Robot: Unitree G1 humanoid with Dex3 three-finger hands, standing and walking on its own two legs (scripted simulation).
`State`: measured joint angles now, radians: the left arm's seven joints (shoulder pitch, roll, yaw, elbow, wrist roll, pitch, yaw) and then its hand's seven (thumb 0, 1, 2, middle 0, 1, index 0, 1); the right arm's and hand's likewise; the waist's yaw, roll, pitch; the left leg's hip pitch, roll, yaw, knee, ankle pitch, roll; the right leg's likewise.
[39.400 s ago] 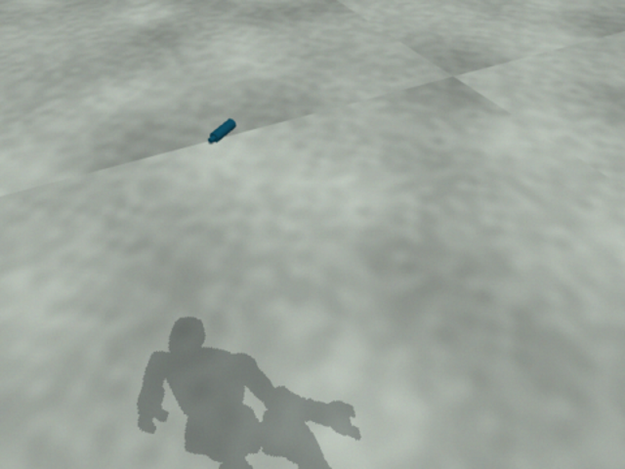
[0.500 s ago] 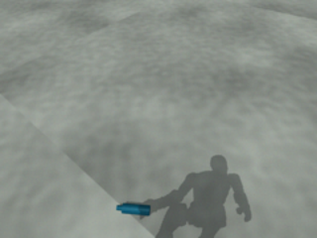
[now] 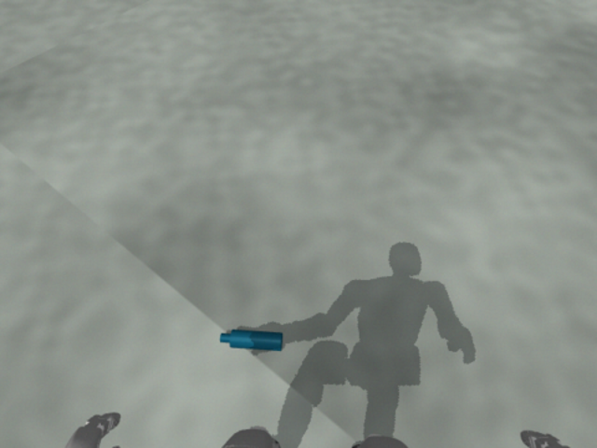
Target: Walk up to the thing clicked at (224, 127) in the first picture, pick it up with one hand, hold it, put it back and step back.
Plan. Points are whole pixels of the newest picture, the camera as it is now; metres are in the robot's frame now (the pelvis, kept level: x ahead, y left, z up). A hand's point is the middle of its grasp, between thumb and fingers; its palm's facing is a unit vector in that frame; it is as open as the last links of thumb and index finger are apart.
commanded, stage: step back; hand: left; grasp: from above
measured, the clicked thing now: (251, 339) +0.47 +0.19 -0.73
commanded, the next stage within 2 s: none
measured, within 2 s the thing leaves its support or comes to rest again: neither
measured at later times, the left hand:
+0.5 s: hand out of the picture -0.03 +0.27 -0.16, palm faces -0.11 -0.90 -0.41, open 7.4 cm
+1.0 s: hand out of the picture -0.09 +0.25 -0.15, palm faces -0.01 -0.94 -0.35, open 7.4 cm
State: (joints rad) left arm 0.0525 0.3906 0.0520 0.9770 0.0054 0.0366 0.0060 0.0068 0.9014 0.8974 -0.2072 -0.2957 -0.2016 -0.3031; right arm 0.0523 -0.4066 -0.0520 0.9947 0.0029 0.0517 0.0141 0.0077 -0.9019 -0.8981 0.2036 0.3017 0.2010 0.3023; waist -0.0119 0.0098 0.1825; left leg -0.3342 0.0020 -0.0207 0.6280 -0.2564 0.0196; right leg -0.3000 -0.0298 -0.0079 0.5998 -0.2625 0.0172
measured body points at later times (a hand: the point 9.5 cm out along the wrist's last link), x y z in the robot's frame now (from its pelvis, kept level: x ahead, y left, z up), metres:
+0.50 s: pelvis -0.11 +0.00 -0.01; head -0.05 -0.01 +0.43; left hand -0.02 +0.32 -0.13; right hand -0.01 -0.33 -0.13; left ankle +0.05 +0.12 -0.73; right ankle -0.15 -0.12 -0.73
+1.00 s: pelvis -0.22 +0.00 +0.00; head -0.16 +0.02 +0.45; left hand -0.09 +0.30 -0.12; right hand -0.13 -0.30 -0.11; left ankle -0.21 +0.10 -0.73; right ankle -0.22 -0.13 -0.67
